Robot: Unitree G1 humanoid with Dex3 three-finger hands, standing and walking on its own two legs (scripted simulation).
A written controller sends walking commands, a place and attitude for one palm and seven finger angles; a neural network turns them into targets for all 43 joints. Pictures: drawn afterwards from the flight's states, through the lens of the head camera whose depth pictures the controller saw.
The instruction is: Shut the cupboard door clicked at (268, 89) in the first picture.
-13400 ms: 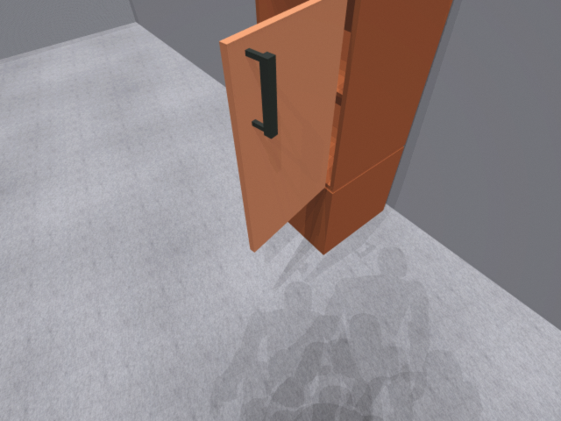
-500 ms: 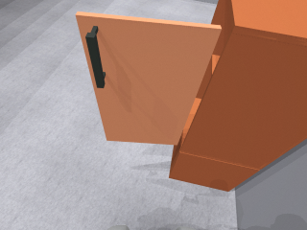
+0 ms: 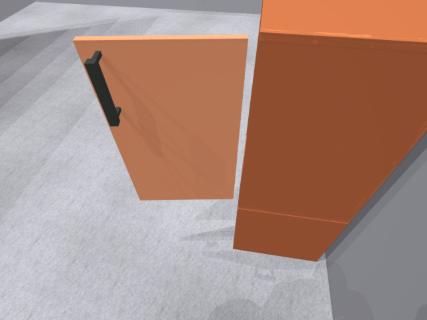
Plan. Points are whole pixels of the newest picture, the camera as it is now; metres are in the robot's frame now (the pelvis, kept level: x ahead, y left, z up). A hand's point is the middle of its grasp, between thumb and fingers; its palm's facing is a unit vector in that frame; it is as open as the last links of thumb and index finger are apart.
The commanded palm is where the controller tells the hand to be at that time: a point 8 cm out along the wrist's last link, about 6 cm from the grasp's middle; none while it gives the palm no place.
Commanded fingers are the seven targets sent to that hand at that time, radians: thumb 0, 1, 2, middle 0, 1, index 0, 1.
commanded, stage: come to a stop and stand still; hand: left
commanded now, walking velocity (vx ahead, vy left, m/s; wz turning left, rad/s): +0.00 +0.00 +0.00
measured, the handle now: (106, 90) +0.54 +0.26 +0.15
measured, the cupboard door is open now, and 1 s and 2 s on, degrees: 100 100 100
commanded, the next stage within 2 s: look again from close up in 0.22 s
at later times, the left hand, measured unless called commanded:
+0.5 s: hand out of the picture -0.01 +0.16 -0.18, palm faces +0.03 -0.98 -0.19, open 7.3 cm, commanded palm none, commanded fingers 0.00 0.90 0.90 -0.20 -0.30 -0.20 -0.30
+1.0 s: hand out of the picture +0.00 +0.20 -0.18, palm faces +0.00 -0.98 -0.21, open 7.4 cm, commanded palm none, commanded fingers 0.00 0.90 0.90 -0.20 -0.30 -0.20 -0.30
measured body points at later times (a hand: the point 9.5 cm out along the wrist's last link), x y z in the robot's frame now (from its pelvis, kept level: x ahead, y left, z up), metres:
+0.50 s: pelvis +0.00 +0.00 -0.01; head +0.01 -0.01 +0.44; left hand -0.01 +0.21 -0.16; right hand +0.00 -0.22 -0.17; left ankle +0.02 +0.12 -0.74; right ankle -0.05 -0.11 -0.74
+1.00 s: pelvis +0.00 +0.01 +0.00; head +0.01 +0.02 +0.45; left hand +0.00 +0.25 -0.16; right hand +0.02 -0.22 -0.16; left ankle +0.02 +0.12 -0.74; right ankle -0.05 -0.11 -0.74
